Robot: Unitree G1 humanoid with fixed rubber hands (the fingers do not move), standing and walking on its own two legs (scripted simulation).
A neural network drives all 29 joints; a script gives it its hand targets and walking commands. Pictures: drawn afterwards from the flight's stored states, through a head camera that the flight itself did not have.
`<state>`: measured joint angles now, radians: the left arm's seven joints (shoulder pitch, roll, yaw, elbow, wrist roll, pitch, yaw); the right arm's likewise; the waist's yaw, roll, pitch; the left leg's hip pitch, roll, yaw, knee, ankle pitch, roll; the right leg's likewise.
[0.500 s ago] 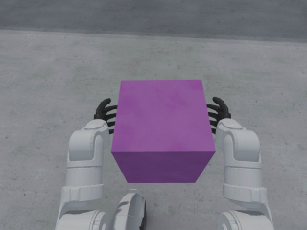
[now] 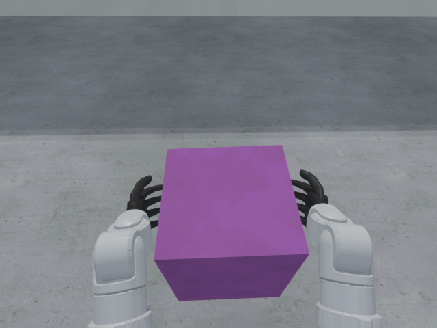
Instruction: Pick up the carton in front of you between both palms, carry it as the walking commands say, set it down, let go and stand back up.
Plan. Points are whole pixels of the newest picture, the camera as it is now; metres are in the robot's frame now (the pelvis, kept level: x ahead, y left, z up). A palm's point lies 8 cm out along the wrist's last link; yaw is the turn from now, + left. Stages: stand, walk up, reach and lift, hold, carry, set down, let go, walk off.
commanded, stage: carry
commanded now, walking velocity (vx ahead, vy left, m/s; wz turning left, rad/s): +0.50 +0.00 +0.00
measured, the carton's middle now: (227, 228) +0.30 +0.00 +0.02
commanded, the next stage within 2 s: none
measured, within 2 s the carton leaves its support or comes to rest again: neither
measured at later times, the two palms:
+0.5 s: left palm (157, 122) +0.54 +0.15 +0.09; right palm (280, 117) +0.55 -0.14 +0.09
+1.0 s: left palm (170, 69) +0.83 +0.16 +0.08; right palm (262, 69) +0.84 -0.14 +0.07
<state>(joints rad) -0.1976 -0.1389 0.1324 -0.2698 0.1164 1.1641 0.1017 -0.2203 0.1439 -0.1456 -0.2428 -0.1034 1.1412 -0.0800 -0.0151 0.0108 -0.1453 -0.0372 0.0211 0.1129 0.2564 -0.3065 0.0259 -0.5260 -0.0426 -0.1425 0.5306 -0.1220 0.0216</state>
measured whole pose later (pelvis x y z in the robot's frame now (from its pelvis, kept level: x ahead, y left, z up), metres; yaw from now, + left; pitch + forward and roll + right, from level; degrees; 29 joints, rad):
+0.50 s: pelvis +0.29 +0.00 -0.01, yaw +2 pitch +4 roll +0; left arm -0.12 -0.13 0.07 -0.35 0.11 1.20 0.09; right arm -0.11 0.13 -0.09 -0.37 -0.12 1.20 -0.08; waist 0.02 0.00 -0.16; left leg -0.52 0.09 0.17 0.51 -0.09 0.00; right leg 0.02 -0.03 -0.19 0.27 -0.35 0.00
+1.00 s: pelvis +0.57 +0.00 -0.02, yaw +2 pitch +3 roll -1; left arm -0.17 -0.13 0.09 -0.30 0.13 1.20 0.09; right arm -0.17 0.13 -0.13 -0.31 -0.12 1.20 -0.07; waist 0.00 0.04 -0.10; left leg -0.14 0.09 0.16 0.58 -0.45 -0.04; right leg -0.42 -0.03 -0.22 0.45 -0.08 -0.07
